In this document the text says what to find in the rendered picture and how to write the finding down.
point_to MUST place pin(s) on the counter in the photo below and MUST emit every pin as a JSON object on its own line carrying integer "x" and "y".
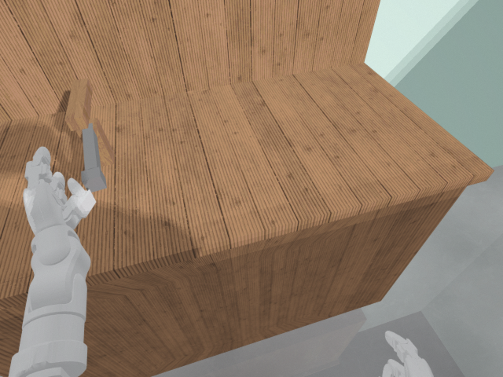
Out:
{"x": 260, "y": 176}

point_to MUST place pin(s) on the tap lever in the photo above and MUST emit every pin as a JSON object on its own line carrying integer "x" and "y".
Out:
{"x": 92, "y": 177}

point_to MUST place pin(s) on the left robot forearm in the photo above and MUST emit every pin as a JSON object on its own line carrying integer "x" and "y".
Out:
{"x": 51, "y": 343}

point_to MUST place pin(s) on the robot right hand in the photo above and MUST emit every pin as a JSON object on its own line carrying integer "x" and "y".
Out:
{"x": 414, "y": 366}

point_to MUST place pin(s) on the robot left hand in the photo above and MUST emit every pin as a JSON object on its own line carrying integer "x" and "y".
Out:
{"x": 45, "y": 201}

